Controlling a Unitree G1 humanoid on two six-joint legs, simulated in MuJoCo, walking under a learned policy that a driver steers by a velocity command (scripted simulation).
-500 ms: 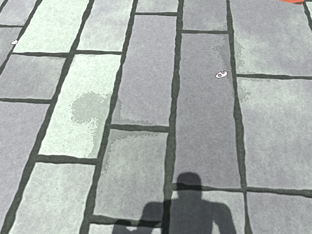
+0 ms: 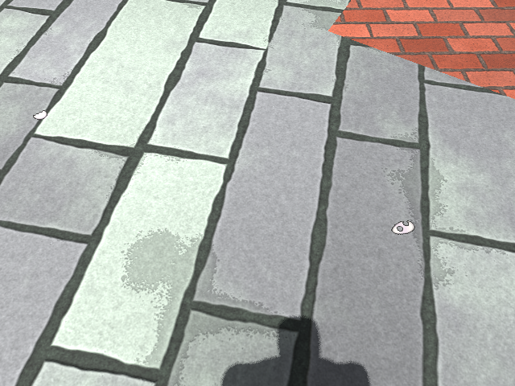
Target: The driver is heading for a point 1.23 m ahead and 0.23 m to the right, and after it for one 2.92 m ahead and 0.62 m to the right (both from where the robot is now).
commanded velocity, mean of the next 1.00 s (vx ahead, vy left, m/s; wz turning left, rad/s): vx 0.50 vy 0.00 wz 0.00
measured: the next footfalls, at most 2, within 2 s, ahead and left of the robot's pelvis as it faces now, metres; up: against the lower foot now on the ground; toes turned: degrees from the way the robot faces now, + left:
right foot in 0.44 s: +0.39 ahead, -0.12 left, +0.00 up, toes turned -4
left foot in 1.00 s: +0.70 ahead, +0.05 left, +0.00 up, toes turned +4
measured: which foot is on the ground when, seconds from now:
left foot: down 0.00-0.46, up 0.48-0.98, down 1.00-1.00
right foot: up 0.00-0.42, down 0.44-1.00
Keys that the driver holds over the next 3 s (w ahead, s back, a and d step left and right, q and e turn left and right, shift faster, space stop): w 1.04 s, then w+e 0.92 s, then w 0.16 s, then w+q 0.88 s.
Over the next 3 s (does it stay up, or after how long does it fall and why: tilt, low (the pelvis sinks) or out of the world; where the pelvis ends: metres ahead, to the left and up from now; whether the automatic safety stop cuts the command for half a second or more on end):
stays up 1.49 -0.35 0.01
